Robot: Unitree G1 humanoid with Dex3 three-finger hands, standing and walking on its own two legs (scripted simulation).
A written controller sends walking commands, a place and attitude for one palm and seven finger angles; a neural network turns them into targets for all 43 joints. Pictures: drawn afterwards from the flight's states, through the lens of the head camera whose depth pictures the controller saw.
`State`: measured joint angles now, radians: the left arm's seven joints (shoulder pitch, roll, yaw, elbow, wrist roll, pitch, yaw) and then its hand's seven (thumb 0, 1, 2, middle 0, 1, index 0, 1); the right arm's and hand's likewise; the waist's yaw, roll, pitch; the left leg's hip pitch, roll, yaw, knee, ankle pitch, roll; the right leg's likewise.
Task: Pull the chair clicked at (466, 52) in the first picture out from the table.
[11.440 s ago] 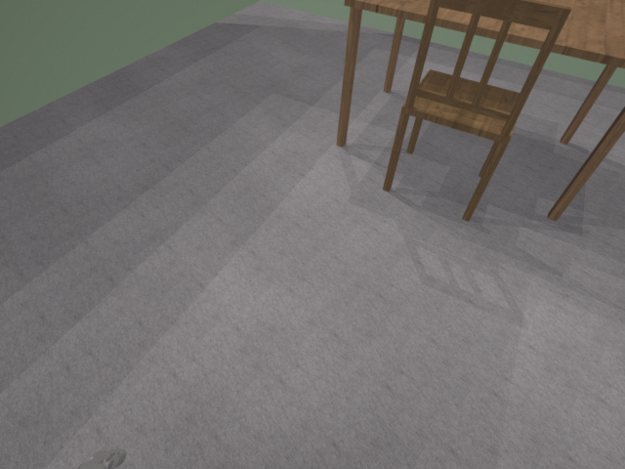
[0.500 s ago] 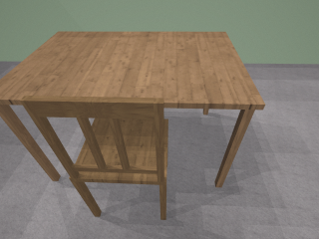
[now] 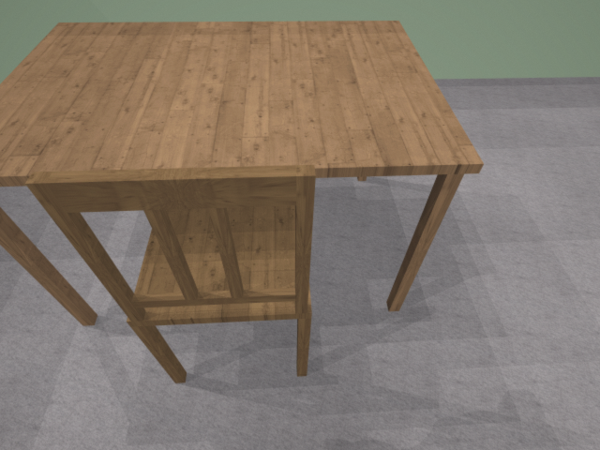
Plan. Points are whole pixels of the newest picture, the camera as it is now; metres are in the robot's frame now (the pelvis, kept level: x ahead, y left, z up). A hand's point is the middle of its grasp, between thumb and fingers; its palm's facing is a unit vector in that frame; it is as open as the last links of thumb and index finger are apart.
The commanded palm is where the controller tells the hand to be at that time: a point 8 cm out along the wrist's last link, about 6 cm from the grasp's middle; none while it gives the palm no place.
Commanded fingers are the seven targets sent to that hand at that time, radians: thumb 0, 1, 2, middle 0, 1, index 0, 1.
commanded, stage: come to a stop and stand still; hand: left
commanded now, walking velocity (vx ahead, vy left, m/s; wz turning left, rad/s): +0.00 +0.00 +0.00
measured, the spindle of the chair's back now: (175, 257) +0.45 +0.25 -0.09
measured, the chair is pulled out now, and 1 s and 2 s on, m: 0.00 0.00 0.00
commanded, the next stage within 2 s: look again from close up in 0.10 s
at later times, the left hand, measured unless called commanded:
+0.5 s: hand out of the picture -0.04 +0.16 -0.17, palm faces +0.03 -0.98 -0.17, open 7.4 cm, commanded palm none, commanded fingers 0.00 0.90 0.90 -0.20 -0.30 -0.20 -0.30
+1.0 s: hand out of the picture +0.01 +0.15 -0.17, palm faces +0.03 -0.98 -0.17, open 7.4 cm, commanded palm none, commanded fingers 0.00 0.90 0.90 -0.20 -0.30 -0.20 -0.30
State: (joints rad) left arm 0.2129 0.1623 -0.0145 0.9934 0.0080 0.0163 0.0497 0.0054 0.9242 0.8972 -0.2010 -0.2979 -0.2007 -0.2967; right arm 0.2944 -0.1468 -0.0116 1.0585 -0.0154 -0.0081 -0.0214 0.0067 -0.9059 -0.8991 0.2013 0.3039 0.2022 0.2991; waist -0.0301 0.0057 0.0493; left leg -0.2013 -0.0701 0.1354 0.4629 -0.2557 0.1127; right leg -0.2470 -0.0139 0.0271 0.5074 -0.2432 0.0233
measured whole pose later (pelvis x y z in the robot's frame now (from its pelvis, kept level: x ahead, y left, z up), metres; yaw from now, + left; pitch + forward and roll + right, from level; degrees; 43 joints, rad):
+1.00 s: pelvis +0.03 -0.01 +0.01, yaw +1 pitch -1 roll +0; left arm 0.32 0.12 -0.02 1.12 0.01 -0.01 0.06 0.01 0.92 0.90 -0.20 -0.30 -0.20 -0.30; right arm 0.29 -0.12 0.00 1.18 0.00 -0.03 -0.03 0.00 -0.91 -0.90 0.20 0.30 0.20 0.30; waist -0.01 -0.01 0.02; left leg -0.11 -0.08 0.12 0.37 -0.24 0.10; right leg -0.17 -0.02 0.01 0.44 -0.25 0.02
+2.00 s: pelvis +0.03 -0.02 +0.01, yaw +1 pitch -1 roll +0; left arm 0.36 0.10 -0.03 1.13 0.01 -0.01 0.06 0.00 0.91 0.90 -0.20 -0.30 -0.20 -0.30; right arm 0.33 -0.11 0.01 1.18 0.00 -0.03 -0.04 0.00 -0.91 -0.90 0.20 0.30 0.20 0.30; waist 0.00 0.00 0.00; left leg -0.12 -0.06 0.11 0.36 -0.24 0.09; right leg -0.16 0.00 0.01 0.43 -0.25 0.00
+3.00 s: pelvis +0.03 -0.04 +0.01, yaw +1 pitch -1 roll +0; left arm 0.37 0.10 -0.02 1.13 0.01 -0.01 0.06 0.00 0.91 0.90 -0.20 -0.30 -0.20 -0.30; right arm 0.33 -0.10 0.01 1.19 0.00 -0.03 -0.04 0.00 -0.91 -0.90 0.20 0.30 0.20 0.30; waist 0.00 0.00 -0.01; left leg -0.13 -0.04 0.10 0.38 -0.25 0.06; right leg -0.16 0.02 -0.01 0.42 -0.24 -0.03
